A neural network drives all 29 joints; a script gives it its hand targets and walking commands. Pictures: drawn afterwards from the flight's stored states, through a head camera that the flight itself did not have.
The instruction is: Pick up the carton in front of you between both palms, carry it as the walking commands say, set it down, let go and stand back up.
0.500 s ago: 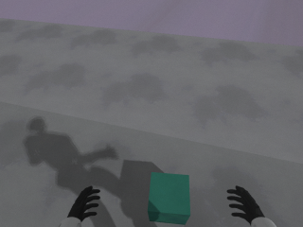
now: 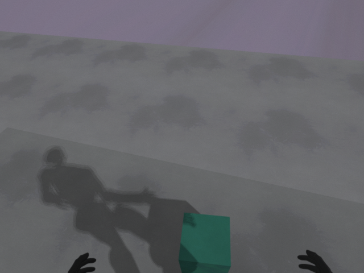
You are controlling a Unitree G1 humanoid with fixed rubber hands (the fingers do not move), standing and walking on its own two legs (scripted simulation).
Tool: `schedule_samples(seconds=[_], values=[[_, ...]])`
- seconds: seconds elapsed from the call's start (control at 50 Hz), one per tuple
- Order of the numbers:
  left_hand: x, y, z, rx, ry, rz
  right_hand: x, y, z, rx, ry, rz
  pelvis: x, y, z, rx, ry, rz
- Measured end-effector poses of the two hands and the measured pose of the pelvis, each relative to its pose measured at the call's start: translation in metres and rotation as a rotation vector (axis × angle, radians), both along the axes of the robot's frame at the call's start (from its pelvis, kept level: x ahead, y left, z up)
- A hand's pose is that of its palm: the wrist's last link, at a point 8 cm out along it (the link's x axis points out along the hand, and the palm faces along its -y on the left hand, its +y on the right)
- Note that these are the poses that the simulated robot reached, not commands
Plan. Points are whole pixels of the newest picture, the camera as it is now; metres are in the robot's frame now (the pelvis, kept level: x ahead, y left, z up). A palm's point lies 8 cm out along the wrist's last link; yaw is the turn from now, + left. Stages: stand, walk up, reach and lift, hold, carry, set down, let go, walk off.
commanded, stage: stand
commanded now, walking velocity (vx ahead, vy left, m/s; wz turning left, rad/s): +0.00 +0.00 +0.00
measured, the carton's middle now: (204, 246) +0.37 -0.04 -0.65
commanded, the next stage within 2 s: none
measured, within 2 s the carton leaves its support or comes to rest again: neither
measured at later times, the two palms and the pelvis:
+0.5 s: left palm out of the picture +0.07 +0.28 -0.10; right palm out of the picture +0.08 -0.29 -0.10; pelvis -0.02 -0.01 +0.00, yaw +0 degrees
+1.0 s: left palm out of the picture +0.05 +0.29 -0.10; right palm out of the picture +0.05 -0.29 -0.10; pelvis -0.03 +0.00 +0.01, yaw +0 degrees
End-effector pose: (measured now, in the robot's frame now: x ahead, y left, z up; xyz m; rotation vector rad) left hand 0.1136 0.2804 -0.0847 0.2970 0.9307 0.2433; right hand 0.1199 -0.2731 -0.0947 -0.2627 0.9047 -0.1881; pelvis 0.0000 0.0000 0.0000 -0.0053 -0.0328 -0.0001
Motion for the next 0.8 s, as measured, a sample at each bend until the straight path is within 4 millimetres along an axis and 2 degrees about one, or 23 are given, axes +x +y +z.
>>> schedule_samples(seconds=[0.22,0.8], values=[[-0.017,-0.007,-0.008,-0.019,0.046,0.009,-0.018,-0.006,-0.004,-0.012,0.050,-0.006,-0.006,-0.003,0.002,0.003,-0.010,0.002],[-0.056,0.004,-0.013,-0.010,0.138,0.029,-0.062,-0.019,-0.009,-0.033,0.151,-0.028,-0.025,-0.005,0.006,0.008,-0.029,-0.004]])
